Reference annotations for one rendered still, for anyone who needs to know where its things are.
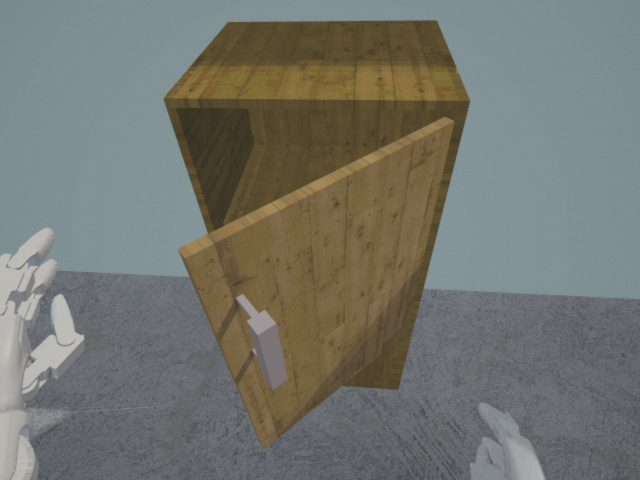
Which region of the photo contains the left robot hand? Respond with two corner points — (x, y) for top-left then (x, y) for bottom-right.
(0, 228), (84, 411)

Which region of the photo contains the right robot hand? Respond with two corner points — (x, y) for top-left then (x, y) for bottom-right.
(470, 403), (547, 480)

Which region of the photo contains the handle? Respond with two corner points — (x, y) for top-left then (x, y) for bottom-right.
(236, 294), (288, 390)

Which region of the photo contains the left robot forearm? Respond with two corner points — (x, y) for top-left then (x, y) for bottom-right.
(0, 409), (39, 480)

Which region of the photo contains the cupboard door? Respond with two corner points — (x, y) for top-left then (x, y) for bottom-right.
(178, 117), (455, 449)

